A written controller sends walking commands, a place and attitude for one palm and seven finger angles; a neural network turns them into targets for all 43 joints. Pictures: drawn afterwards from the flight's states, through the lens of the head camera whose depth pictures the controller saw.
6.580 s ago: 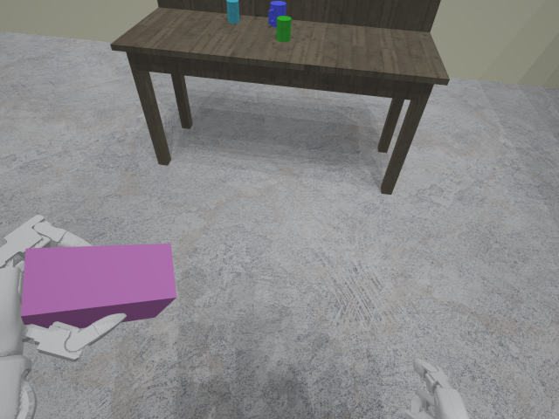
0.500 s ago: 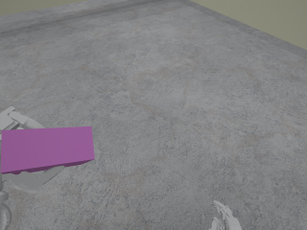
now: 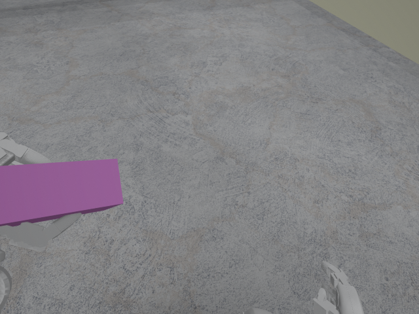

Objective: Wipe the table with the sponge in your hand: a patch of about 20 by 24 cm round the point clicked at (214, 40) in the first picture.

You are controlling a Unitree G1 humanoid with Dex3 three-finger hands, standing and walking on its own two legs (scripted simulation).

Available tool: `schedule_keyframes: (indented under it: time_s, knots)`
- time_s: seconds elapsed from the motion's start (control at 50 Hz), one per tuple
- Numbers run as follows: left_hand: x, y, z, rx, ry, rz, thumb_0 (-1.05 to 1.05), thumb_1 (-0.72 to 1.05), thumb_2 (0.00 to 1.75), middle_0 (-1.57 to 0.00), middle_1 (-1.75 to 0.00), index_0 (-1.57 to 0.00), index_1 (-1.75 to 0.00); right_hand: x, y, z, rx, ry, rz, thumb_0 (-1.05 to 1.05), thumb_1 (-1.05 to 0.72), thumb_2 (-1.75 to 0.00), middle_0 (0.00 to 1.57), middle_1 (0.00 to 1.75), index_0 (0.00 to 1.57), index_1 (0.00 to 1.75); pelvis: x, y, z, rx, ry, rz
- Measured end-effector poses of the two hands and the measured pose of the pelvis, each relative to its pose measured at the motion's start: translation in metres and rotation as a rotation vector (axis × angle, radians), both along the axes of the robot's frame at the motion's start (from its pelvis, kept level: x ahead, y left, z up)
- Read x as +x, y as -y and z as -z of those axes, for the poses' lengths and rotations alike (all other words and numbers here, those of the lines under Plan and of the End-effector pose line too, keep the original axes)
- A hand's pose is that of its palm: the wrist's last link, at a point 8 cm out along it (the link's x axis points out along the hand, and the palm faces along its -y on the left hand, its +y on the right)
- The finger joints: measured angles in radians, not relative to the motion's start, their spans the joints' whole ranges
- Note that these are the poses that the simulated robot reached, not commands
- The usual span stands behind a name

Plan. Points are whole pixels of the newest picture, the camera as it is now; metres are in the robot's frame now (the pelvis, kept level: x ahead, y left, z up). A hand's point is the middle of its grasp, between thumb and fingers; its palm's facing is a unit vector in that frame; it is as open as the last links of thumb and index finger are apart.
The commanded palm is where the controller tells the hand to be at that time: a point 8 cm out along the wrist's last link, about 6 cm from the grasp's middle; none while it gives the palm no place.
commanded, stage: walk to a spot facing it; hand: left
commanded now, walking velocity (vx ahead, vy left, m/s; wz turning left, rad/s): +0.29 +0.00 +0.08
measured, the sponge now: (78, 191) +0.25 +0.21 +0.16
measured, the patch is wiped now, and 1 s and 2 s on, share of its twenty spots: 0.00 0.00 0.00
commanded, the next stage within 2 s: turn to face it in 0.24 s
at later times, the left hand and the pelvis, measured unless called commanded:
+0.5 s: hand (77, 155) +0.29 +0.22 +0.19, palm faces +0.46 -0.74 -0.49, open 9.8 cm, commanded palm +0.22 +0.26 +0.19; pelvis +0.10 -0.04 +0.01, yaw +8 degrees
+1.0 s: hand (57, 198) +0.22 +0.22 +0.19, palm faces +0.70 -0.54 -0.47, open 9.8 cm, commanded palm +0.16 +0.23 +0.19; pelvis +0.13 -0.09 +0.00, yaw +24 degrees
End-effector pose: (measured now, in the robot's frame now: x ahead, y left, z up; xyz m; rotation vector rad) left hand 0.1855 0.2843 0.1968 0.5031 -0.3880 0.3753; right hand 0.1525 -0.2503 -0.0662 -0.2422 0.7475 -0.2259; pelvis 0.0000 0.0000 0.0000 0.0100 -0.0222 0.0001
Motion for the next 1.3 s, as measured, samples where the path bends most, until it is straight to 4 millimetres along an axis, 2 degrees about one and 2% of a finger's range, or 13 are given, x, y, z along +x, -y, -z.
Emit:
schedule_keyframes:
  time_s: [0.1, 0.16, 0.22, 0.3, 0.42, 0.5, 0.58, 0.66, 0.78, 0.88, 1.02, 1.18, 1.3]
  knots:
    - [0.014, 0.017, -0.012, 0.013, -0.039, 0.019, -0.01, -0.48, 1.00, -0.78, -1.34, -0.79, -1.34, 0.023, -0.035, 0.006, 0.126, -0.006, -0.063, 0.01, -0.91, -0.90, 0.20, 0.29, 0.20, 0.30, 0.023, 0.008, -0.010, -0.020, -0.024, -0.004]
    - [0.021, 0.031, -0.018, 0.053, -0.070, 0.019, -0.01, -0.48, 1.00, -0.78, -1.34, -0.79, -1.34, 0.037, -0.044, 0.015, 0.183, -0.024, -0.097, 0.01, -0.90, -0.90, 0.20, 0.30, 0.20, 0.30, 0.039, 0.018, -0.011, -0.024, -0.027, -0.008]
    - [0.032, 0.040, -0.015, 0.107, -0.090, -0.018, -0.01, -0.48, 1.00, -0.78, -1.34, -0.79, -1.34, 0.056, -0.041, 0.033, 0.219, -0.041, -0.126, 0.01, -0.90, -0.90, 0.21, 0.30, 0.20, 0.30, 0.056, 0.032, 0.000, -0.012, -0.020, -0.029]
    - [0.049, 0.045, -0.004, 0.065, -0.107, -0.069, -0.01, -0.48, 1.00, -0.78, -1.34, -0.79, -1.34, 0.080, -0.022, 0.050, 0.190, -0.097, -0.165, 0.01, -0.90, -0.90, 0.21, 0.30, 0.21, 0.30, 0.068, 0.041, 0.005, -0.008, 0.000, -0.070]
    - [0.059, 0.042, -0.003, 0.042, -0.159, -0.099, -0.01, -0.48, 1.00, -0.78, -1.34, -0.79, -1.34, 0.115, 0.014, 0.027, 0.076, -0.117, -0.157, 0.01, -0.91, -0.90, 0.20, 0.30, 0.20, 0.30, 0.090, 0.043, -0.008, 0.023, -0.011, -0.111]
    - [0.061, 0.033, -0.008, 0.054, -0.131, -0.106, -0.01, -0.48, 1.00, -0.78, -1.34, -0.79, -1.34, 0.141, 0.024, 0.009, -0.014, -0.095, -0.172, 0.01, -0.91, -0.90, 0.20, 0.30, 0.20, 0.30, 0.104, 0.038, -0.008, 0.032, -0.024, -0.147]
    - [0.062, 0.014, -0.006, 0.069, -0.054, -0.115, -0.01, -0.48, 1.00, -0.78, -1.34, -0.79, -1.34, 0.169, 0.017, 0.004, -0.073, -0.035, -0.180, 0.01, -0.91, -0.90, 0.20, 0.30, 0.20, 0.30, 0.118, 0.023, 0.008, 0.018, -0.022, -0.170]
    - [0.064, -0.002, -0.004, 0.092, -0.018, -0.142, -0.01, -0.48, 1.00, -0.78, -1.34, -0.79, -1.34, 0.186, -0.012, 0.006, -0.016, -0.005, -0.215, 0.01, -0.91, -0.90, 0.20, 0.29, 0.20, 0.30, 0.120, 0.023, 0.009, -0.007, -0.002, -0.219]
    - [0.041, 0.007, -0.018, 0.057, -0.046, -0.195, -0.01, -0.48, 1.01, -0.78, -1.34, -0.79, -1.34, 0.192, -0.058, 0.002, 0.115, -0.011, -0.354, 0.01, -0.91, -0.90, 0.20, 0.29, 0.20, 0.30, 0.126, 0.036, -0.004, -0.053, -0.017, -0.287]
    - [0.011, 0.027, -0.022, 0.049, -0.102, -0.298, -0.01, -0.48, 1.01, -0.78, -1.34, -0.79, -1.34, 0.197, -0.073, 0.012, 0.179, -0.025, -0.465, 0.01, -0.90, -0.90, 0.20, 0.30, 0.20, 0.30, 0.130, 0.055, -0.006, -0.058, -0.025, -0.350]
    - [-0.020, 0.056, -0.005, -0.028, -0.143, -0.489, -0.01, -0.48, 1.01, -0.78, -1.34, -0.79, -1.34, 0.213, -0.050, 0.035, 0.173, -0.061, -0.579, 0.01, -0.90, -0.90, 0.21, 0.30, 0.20, 0.30, 0.128, 0.093, 0.001, -0.010, 0.003, -0.440]
    - [-0.045, 0.076, -0.007, -0.064, -0.144, -0.538, -0.01, -0.48, 1.01, -0.78, -1.34, -0.79, -1.34, 0.231, -0.010, 0.006, 0.038, -0.035, -0.572, 0.01, -0.91, -0.90, 0.20, 0.30, 0.20, 0.30, 0.123, 0.112, -0.015, 0.052, -0.017, -0.542]
    - [-0.087, 0.075, -0.013, -0.013, -0.087, -0.584, -0.01, -0.48, 1.01, -0.78, -1.34, -0.79, -1.34, 0.236, -0.011, -0.008, -0.039, 0.010, -0.617, 0.01, -0.91, -0.90, 0.20, 0.30, 0.20, 0.30, 0.105, 0.113, -0.008, 0.028, -0.043, -0.613]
